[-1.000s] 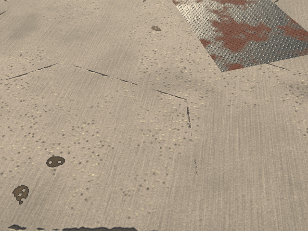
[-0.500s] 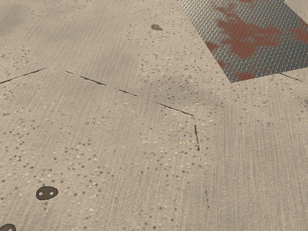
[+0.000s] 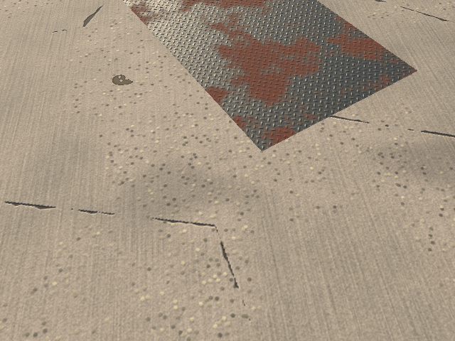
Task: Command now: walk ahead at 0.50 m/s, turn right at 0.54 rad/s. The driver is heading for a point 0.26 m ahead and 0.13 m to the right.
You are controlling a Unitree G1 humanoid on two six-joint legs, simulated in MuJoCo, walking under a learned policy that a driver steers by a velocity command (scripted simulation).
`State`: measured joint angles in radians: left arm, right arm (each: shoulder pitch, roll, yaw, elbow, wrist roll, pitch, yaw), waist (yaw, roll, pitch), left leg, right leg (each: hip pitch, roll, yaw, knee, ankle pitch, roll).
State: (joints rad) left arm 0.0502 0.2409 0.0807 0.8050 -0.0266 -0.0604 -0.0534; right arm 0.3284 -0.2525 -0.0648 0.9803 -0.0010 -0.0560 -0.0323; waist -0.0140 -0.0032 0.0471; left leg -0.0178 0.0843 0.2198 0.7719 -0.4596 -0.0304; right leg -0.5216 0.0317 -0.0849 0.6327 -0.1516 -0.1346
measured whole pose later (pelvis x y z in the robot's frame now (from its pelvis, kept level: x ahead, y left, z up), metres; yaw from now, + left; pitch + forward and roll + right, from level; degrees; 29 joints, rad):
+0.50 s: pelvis +0.24 +0.02 +0.01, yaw -10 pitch +2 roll +0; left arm 0.23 0.27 0.06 0.84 -0.01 -0.03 0.02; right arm 0.07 -0.24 -0.04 0.80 -0.03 -0.10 0.02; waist 0.02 -0.01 0.04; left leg -0.46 -0.02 0.03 0.50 -0.05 0.04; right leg -0.29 0.08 0.11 0.92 -0.58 0.00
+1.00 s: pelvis +0.31 -0.01 +0.02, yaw -10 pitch +0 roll +0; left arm 0.26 0.21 0.04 0.96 0.00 -0.02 0.04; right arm 0.15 -0.23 -0.04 0.94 -0.01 -0.01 -0.01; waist 0.00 0.01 0.02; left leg -0.33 -0.01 0.01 0.54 -0.21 0.00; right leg -0.20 -0.02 0.03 0.57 -0.36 0.02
